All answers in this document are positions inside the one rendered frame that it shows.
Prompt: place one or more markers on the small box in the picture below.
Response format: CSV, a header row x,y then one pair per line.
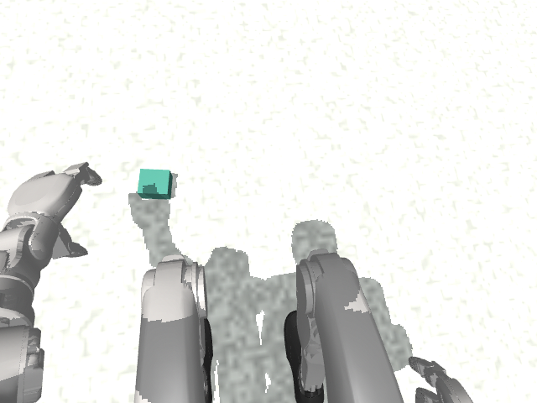
x,y
155,184

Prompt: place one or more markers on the right robot foot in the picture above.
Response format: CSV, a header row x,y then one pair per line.
x,y
293,353

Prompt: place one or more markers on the left robot hand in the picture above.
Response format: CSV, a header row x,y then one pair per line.
x,y
53,195

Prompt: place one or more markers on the right robot hand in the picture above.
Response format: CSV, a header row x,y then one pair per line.
x,y
448,390

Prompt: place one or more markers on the left robot arm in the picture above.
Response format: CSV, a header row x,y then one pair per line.
x,y
26,247

